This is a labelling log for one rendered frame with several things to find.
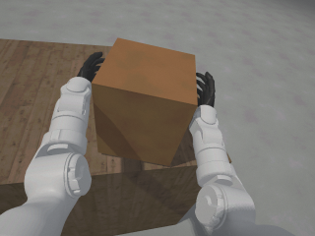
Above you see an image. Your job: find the right robot forearm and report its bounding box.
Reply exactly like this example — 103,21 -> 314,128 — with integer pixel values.
189,104 -> 247,192

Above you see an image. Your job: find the robot left upper arm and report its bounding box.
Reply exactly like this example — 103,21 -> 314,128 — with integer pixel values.
0,152 -> 92,236

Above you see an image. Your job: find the robot left hand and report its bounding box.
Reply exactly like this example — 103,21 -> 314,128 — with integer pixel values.
77,51 -> 105,82

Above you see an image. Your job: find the robot right upper arm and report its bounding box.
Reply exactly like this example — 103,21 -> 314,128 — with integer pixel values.
195,182 -> 295,236

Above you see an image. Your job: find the carton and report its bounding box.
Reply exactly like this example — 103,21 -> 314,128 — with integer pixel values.
91,37 -> 198,166

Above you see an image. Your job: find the pedestal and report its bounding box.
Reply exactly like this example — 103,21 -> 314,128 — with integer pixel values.
0,38 -> 232,236

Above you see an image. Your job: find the robot right hand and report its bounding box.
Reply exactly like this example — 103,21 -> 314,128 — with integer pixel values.
196,72 -> 216,107

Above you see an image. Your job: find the left robot forearm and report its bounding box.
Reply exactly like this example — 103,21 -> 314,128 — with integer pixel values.
24,77 -> 92,195

